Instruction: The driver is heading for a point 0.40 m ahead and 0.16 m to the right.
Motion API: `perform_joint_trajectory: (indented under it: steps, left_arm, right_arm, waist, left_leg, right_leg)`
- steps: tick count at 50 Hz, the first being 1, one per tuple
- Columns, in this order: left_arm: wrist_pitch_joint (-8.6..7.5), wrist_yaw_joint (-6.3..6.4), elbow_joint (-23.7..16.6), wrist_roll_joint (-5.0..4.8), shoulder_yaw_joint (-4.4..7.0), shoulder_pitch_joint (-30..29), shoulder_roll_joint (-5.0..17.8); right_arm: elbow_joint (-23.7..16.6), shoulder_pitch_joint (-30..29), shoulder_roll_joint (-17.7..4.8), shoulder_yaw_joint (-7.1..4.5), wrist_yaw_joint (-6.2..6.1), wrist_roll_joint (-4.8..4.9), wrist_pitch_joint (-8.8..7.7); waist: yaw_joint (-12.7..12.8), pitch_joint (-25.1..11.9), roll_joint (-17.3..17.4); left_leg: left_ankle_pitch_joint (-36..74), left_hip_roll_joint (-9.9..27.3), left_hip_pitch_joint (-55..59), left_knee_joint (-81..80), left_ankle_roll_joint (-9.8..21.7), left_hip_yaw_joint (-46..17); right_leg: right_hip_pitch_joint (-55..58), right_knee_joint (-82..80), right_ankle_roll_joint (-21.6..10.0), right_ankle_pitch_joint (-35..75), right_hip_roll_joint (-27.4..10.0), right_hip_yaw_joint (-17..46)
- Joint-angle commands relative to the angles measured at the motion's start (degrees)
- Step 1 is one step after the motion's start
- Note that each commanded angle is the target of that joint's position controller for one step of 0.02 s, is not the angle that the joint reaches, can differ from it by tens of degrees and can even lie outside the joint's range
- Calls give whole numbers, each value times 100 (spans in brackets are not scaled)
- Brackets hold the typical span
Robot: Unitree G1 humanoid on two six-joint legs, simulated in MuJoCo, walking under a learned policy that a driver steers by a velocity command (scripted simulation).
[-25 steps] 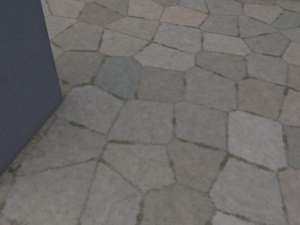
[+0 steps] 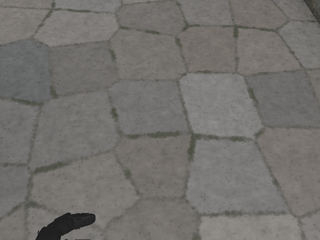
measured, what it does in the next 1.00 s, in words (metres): walks ahead, turning right: left foot, then right foot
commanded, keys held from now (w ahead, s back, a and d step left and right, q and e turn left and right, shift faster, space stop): w+e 0.44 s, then no key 0.56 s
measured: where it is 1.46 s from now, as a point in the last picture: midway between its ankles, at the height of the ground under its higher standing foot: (151, 232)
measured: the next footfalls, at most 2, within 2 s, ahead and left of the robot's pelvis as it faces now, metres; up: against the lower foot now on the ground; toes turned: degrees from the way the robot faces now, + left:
left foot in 0.32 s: +0.39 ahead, +0.12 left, +0.00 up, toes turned -16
right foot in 0.78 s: +0.46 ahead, -0.15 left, +0.00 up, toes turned -21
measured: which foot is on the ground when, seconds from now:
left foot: up 0.00-0.30, down 0.32-0.80, up 0.82-1.00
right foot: down 0.00-0.32, up 0.34-0.76, down 0.78-1.00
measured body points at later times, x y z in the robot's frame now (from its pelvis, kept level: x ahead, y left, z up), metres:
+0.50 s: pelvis +0.29 +0.05 +0.01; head +0.31 +0.06 +0.46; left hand +0.48 +0.28 -0.11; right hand +0.33 -0.24 -0.08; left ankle +0.35 +0.13 -0.73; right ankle +0.23 -0.09 -0.64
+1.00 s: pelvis +0.40 -0.01 +0.01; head +0.42 -0.02 +0.46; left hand +0.64 +0.14 -0.10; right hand +0.41 -0.29 -0.12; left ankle +0.45 +0.14 -0.71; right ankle +0.42 -0.13 -0.73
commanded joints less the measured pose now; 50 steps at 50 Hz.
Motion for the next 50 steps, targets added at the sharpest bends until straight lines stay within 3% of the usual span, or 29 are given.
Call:
perform_joint_trajectory:
  steps: [1,2,3,4,6,8,10,12,14,16,17,18,19,21,22,24,26,28,32,36,38,39,40,41,42,43,45,48,50]
  left_arm:
    - [211,268,301,148,444,2924,1344]
    - [165,330,-21,65,361,1938,1188]
    - [91,386,-253,145,354,1483,1246]
    - [33,399,-344,79,304,932,1076]
    - [5,439,-443,-27,204,664,723]
    - [6,579,-354,-89,248,1023,798]
    - [95,610,-175,-132,331,1488,1028]
    - [141,579,-104,-179,318,1705,858]
    - [166,503,-62,-106,313,1929,826]
    - [106,481,-138,-71,234,1803,550]
    - [14,479,-204,-37,142,2101,211]
    - [-50,451,-394,-247,120,2557,343]
    - [-40,462,-303,-261,248,2390,856]
    - [101,468,-468,-107,309,1545,938]
    - [147,435,-431,-65,350,1665,909]
    - [250,455,-440,-46,337,1684,634]
    - [311,522,-453,37,339,1779,574]
    - [302,549,-511,65,313,1556,492]
    - [246,424,-585,84,170,989,228]
    - [181,365,-759,96,222,636,450]
    - [114,352,-633,126,271,1036,542]
    - [97,385,-564,179,338,1377,853]
    - [129,440,-588,321,395,1656,1275]
    - [183,463,-524,265,282,1690,912]
    - [216,431,-474,211,176,1662,571]
    - [221,406,-471,184,150,1378,536]
    - [241,400,-532,152,161,777,663]
    - [310,449,-484,211,179,462,666]
    - [335,468,-405,168,137,453,548]
  right_arm:
    - [-1156,-432,-1147,-74,193,160,-492]
    - [-1241,-682,-1151,-167,105,96,-493]
    - [-1275,-697,-1122,-191,25,49,-425]
    - [-1244,-723,-1014,-237,-42,-112,-253]
    - [-1368,-907,-731,-239,-102,-210,-137]
    - [-1624,-1561,-522,-170,-42,-223,-178]
    - [-1696,-1868,-488,-194,39,-172,-182]
    - [-1837,-2175,-672,-237,24,-145,-183]
    - [-1882,-2144,-846,-324,-27,-98,-226]
    - [-1715,-1118,-1150,-494,-41,-62,-258]
    - [-1709,-348,-1515,-582,-26,-91,-224]
    - [-1571,56,-1905,-687,38,-179,-196]
    - [-1797,-393,-1464,-579,34,-197,-204]
    - [-1907,-1151,-1061,-433,33,-155,-140]
    - [-1918,-1438,-847,-371,83,-79,-127]
    - [-1803,-1503,-804,-350,145,-144,-206]
    - [-1725,-1578,-895,-367,168,-181,-265]
    - [-1600,-1591,-971,-385,114,-167,-232]
    - [-1341,-1442,-1211,-444,-55,-44,-40]
    - [-1175,-1345,-1252,-428,-29,35,58]
    - [-1118,-1450,-1170,-373,-5,144,89]
    - [-1092,-1191,-1071,-334,15,82,43]
    - [-1161,-808,-772,-208,78,-120,-25]
    - [-1106,-641,-622,-84,128,-178,9]
    - [-1114,-945,-944,-170,154,-66,122]
    - [-1178,-1258,-1044,-202,125,-3,242]
    - [-1133,-1384,-1021,-224,2,-88,471]
    - [-937,-1173,-773,-159,-65,-94,568]
    - [-821,-1091,-694,-138,-54,-102,563]
  waist:
    - [1489,-2837,-323]
    - [968,-2250,784]
    - [646,-1887,574]
    - [326,-1062,879]
    - [165,-484,470]
    - [460,-628,-79]
    - [653,-845,-411]
    - [756,-706,-394]
    - [640,-511,-302]
    - [75,-724,-205]
    - [-103,-1401,820]
    - [109,-2044,2474]
    - [120,-1421,1538]
    - [234,-349,572]
    - [418,-302,601]
    - [576,-166,676]
    - [756,-295,667]
    - [768,-434,605]
    - [557,-715,706]
    - [472,-676,775]
    - [746,-858,730]
    - [777,-1225,457]
    - [592,-1841,-444]
    - [689,-2215,-1177]
    - [791,-2026,-911]
    - [766,-1619,-641]
    - [563,-1117,-481]
    - [397,-957,-706]
    - [331,-961,-683]
  left_leg:
    - [670,368,-4806,620,-72,-1110]
    - [2069,458,-4497,-470,47,-1073]
    - [2376,450,-4046,-631,-146,-1145]
    - [2529,608,-3443,-1517,-418,-1197]
    - [2591,789,-2287,-3628,-555,-988]
    - [3961,378,-1092,-5255,-474,-640]
    - [4804,-35,-556,-5876,-416,-589]
    - [4724,-92,-521,-6297,-269,-654]
    - [4183,-167,-259,-6616,-109,-581]
    - [4036,258,1114,-6726,246,-917]
    - [4188,1378,2606,-6916,806,-2240]
    - [2470,2604,3211,-7828,1630,-5125]
    - [1167,2393,2709,-8160,1486,-5172]
    - [1942,1779,1292,-8252,1066,-3273]
    - [2551,1486,907,-8291,990,-2658]
    - [4245,1264,209,-8477,1008,-1877]
    - [6274,1284,277,-8361,1138,-1352]
    - [7194,1253,463,-8243,1126,-913]
    - [6938,1039,420,-8192,1012,-284]
    - [6873,1201,883,-7709,1042,-546]
    - [6607,999,925,-7085,854,-559]
    - [6057,719,618,-6550,576,-409]
    - [3953,281,-610,-5524,215,-141]
    - [1025,111,-1228,-4734,-58,-497]
    - [469,233,-1362,-4323,-159,-756]
    - [584,303,-1528,-4230,-204,-757]
    - [1157,394,-1136,-4742,-311,-734]
    - [2193,191,-106,-5603,-336,-452]
    - [3074,97,397,-6421,-263,-311]
  right_leg:
    - [6630,138,-2056,2110,-2257,3040]
    - [5160,-478,-1765,514,-2271,3277]
    - [3856,-674,-2057,956,-2587,4040]
    - [2323,-856,-1915,2002,-2253,3463]
    - [585,-965,-1462,2176,-1459,2317]
    - [-19,-879,-1087,2316,-763,1577]
    - [211,-848,-952,1653,-696,1642]
    - [420,-693,-796,621,-711,1947]
    - [723,-349,-575,-188,-771,2336]
    - [216,853,-227,-559,-454,2145]
    - [-728,2697,106,-2002,199,1421]
    - [-1852,4373,230,-3105,260,1139]
    - [-2285,4977,282,-2631,-119,1292]
    - [-2152,4750,259,-1641,-566,875]
    - [-1849,4422,263,-1365,-747,904]
    - [-1155,4148,348,-1160,-728,779]
    - [-1037,3714,523,-1004,-607,778]
    - [-1038,2946,617,-499,-570,752]
    - [-108,1441,756,537,-635,177]
    - [71,612,524,84,-520,44]
    - [870,-478,232,787,-356,-74]
    - [1831,-519,24,2347,-791,414]
    - [3453,115,-596,4607,-1951,1526]
    - [3664,-78,-1470,4646,-2732,2355]
    - [3228,-315,-1473,3638,-2584,2327]
    - [2841,-468,-1237,2877,-2333,2078]
    - [1788,-799,-849,1731,-1991,1644]
    - [883,-949,-635,991,-1545,1065]
    - [747,-853,-478,225,-1396,906]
